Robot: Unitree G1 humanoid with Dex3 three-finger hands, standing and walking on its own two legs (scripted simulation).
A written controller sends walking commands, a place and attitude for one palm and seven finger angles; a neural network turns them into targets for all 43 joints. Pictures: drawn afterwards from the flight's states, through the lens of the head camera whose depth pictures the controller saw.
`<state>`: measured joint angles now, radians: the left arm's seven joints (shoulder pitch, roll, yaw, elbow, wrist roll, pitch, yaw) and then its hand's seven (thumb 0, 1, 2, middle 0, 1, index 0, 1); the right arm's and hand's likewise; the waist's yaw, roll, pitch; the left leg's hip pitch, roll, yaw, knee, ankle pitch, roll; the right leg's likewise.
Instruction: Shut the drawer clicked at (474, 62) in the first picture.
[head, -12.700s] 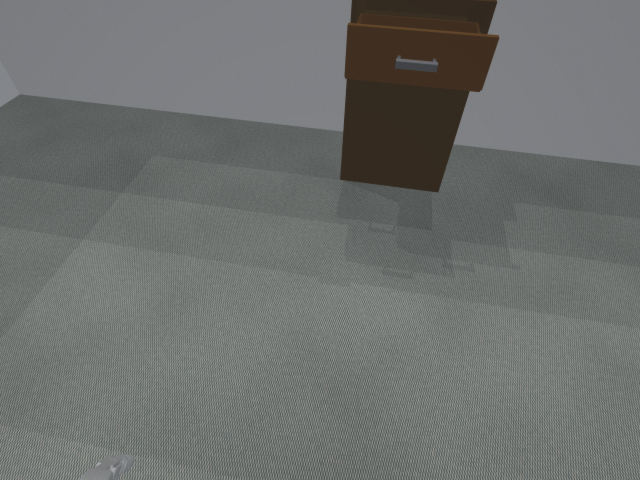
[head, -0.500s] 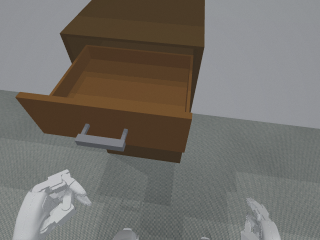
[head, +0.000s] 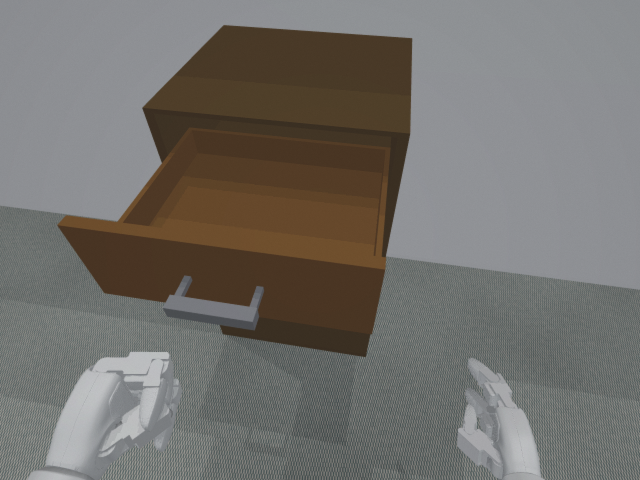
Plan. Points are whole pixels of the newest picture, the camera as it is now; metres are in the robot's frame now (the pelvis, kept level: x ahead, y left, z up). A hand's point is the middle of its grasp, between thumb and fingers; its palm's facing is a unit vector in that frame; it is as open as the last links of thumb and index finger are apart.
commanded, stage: raise the hand and make a fist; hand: left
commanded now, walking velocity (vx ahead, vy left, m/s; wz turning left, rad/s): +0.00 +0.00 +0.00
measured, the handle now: (216, 300) +0.34 +0.18 +0.02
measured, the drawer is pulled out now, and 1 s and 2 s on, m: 0.30 0.30 0.30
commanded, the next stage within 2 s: bring the fist close to the handle in 0.44 s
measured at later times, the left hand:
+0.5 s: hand (161, 404) +0.17 +0.17 +0.12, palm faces -0.01 -1.00 -0.10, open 3.3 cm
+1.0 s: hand (195, 393) +0.19 +0.15 +0.07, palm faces -0.08 -0.99 -0.07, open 3.3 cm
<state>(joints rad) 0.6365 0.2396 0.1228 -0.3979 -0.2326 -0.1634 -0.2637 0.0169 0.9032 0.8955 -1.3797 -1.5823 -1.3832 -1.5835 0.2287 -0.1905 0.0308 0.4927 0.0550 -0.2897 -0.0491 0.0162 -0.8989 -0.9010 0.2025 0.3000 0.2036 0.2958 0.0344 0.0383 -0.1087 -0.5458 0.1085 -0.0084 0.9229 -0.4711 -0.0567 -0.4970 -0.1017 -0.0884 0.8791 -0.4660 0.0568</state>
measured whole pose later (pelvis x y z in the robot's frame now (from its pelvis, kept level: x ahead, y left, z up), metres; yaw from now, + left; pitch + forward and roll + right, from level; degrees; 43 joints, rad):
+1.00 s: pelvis -0.01 -0.01 +0.00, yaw +0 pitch +7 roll -1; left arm 0.47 0.20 0.12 -0.19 -0.22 -0.27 -0.26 0.02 0.90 0.90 -1.40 -1.60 -1.40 -1.60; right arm 0.24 -0.22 0.00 0.57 0.03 -0.29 -0.05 0.02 -0.90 -0.90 0.20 0.30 0.20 0.30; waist -0.01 0.03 -0.07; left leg -0.59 0.10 -0.01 0.92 -0.45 -0.06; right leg -0.55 -0.10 -0.08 0.91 -0.46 0.05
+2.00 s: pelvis -0.02 -0.01 -0.04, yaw -1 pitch +14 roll -1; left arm 0.31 0.20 0.11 -0.02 -0.21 -0.36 -0.23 0.02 0.90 0.90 -1.40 -1.60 -1.40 -1.60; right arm 0.24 -0.24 -0.01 0.51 0.02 -0.17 -0.03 0.02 -0.90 -0.90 0.20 0.30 0.20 0.30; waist -0.03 0.03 -0.12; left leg -0.85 0.10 -0.02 1.11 -0.51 -0.07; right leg -0.82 -0.11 -0.06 1.10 -0.53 0.05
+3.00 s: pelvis -0.03 +0.00 -0.03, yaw -1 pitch +16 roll -1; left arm -0.28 0.26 0.18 0.49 -0.18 -0.35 -0.23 -0.01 0.76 0.87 -1.40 -1.60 -1.40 -1.60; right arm 0.24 -0.25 0.01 0.60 0.02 -0.11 -0.03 0.01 -0.90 -0.90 0.20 0.30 0.20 0.30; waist -0.06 0.02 -0.09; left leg -0.89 0.10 -0.01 1.08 -0.47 -0.06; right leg -0.86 -0.10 -0.05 1.07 -0.48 0.05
